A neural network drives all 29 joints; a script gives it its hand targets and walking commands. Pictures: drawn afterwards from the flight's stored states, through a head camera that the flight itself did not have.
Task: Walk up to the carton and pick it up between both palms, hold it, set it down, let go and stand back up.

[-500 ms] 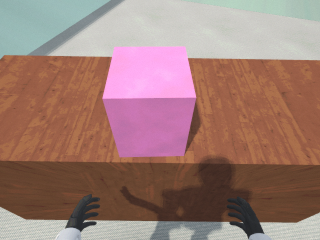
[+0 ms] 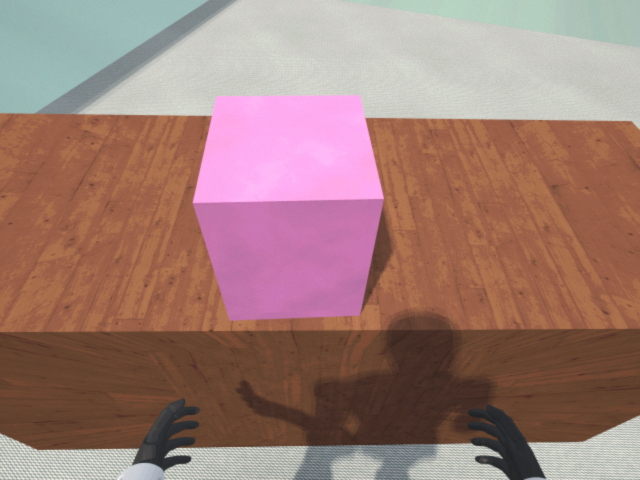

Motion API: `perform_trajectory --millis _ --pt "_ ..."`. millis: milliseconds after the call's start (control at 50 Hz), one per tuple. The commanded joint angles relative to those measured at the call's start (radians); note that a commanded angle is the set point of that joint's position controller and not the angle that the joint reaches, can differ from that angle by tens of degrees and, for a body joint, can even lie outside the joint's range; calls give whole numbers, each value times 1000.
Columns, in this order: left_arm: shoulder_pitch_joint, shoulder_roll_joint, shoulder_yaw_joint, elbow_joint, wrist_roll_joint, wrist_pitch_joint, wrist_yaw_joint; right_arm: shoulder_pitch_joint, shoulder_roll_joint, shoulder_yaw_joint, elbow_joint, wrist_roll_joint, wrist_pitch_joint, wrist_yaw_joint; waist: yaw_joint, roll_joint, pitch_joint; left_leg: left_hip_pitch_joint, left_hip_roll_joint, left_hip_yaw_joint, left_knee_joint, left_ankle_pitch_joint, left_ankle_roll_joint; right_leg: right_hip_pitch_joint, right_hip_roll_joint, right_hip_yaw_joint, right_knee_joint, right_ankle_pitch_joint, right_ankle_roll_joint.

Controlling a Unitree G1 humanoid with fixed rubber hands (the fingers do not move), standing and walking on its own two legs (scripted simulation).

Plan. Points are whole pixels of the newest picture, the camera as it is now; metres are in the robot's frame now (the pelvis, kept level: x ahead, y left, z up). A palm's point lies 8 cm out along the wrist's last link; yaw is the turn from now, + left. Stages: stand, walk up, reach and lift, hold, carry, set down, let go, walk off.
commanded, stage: stand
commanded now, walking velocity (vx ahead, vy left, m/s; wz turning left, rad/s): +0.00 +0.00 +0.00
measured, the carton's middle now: (292, 212) +0.46 +0.07 +0.06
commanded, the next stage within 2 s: none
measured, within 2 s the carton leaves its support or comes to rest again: neither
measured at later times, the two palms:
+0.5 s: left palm out of the picture +0.05 +0.27 -0.11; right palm out of the picture +0.07 -0.24 -0.11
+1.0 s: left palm out of the picture -0.02 +0.29 -0.12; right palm out of the picture +0.01 -0.23 -0.12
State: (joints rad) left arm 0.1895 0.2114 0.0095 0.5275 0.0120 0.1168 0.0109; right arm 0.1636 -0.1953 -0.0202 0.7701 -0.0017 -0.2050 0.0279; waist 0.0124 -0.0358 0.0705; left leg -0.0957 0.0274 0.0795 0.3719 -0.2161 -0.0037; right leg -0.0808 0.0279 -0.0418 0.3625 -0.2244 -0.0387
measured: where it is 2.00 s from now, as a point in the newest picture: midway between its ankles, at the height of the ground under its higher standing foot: outside the picture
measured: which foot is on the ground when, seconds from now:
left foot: down 0.00-1.00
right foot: down 0.00-1.00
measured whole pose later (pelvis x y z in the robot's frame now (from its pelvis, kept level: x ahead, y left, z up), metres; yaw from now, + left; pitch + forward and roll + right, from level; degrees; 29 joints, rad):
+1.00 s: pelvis -0.04 +0.03 -0.01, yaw +3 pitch -2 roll +0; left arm 0.42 0.27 0.00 0.75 0.02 -0.03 0.00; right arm 0.38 -0.26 -0.01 0.78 -0.01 -0.03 0.00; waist 0.00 0.00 0.02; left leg -0.25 -0.03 0.05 0.47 -0.19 0.05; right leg -0.22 -0.03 -0.08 0.47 -0.22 0.01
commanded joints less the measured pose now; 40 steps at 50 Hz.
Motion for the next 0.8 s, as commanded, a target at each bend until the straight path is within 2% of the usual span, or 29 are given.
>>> perform_trajectory --millis 0,20,40,80,100,140,220,300,360,460,500,600,700,780 --pt "78 133 55 -24 16 -99 10 46 -164 -49 -84 -18 59 -30 27 111 -171 -35 75 -103 65 312 34 -59 -104 81 26 204 14" --pt "114 155 63 11 15 -121 3 58 -170 -49 -92 -16 97 -40 15 91 -162 -56 84 -107 56 249 44 -34 -129 109 8 207 18" --pt "104 163 66 12 11 -137 -2 62 -159 -47 -102 -16 114 -43 8 60 -162 -43 87 -112 55 241 47 -43 -139 116 9 243 15" --pt "80 150 67 9 17 -158 -8 66 -159 -46 -108 -15 130 -44 2 47 -189 -23 90 -117 62 286 44 -30 -143 116 33 293 15" --pt "79 150 67 6 16 -163 -10 78 -157 -44 -107 -17 134 -41 -2 16 -179 -25 89 -120 63 258 42 -55 -141 111 24 271 16" --pt "69 141 62 11 13 -168 -11 79 -159 -42 -110 -17 140 -37 -9 7 -124 -57 89 -122 59 198 38 -95 -141 113 7 230 12" --pt "94 148 60 28 7 -170 -12 103 -166 -44 -105 -20 144 -30 -12 1 -64 -89 91 -132 35 172 41 -122 -143 112 7 199 12" --pt "122 159 55 44 3 -172 -10 126 -175 -41 -98 -17 146 -27 -9 4 -43 -100 88 -140 24 134 40 -135 -143 111 -4 143 15" --pt "148 165 49 67 4 -171 -9 139 -184 -38 -90 -18 147 -28 -5 53 -65 -104 84 -143 14 100 41 -116 -145 111 -2 94 17" --pt "164 176 40 92 4 -173 -6 166 -188 -30 -84 -15 146 -26 -8 38 -89 -113 82 -156 4 55 40 -105 -141 98 2 43 21" --pt "177 179 37 99 2 -171 -4 173 -191 -32 -78 -14 149 -25 -5 31 -48 -138 80 -161 -7 -1 39 -123 -142 101 -6 -8 22" --pt "190 176 27 121 6 -167 -5 199 -194 -25 -72 -12 153 -24 -7 57 12 -185 76 -171 -28 -69 37 -151 -138 99 -9 -53 25" --pt "216 175 22 143 3 -165 -4 218 -197 -24 -70 -12 156 -26 -9 43 30 -215 78 -189 -49 -129 42 -161 -134 95 -1 -84 24" --pt "236 174 22 153 5 -164 -5 220 -204 -26 -69 -9 159 -27 -8 70 3 -231 85 -208 -67 -208 42 -148 -129 91 16 -113 23"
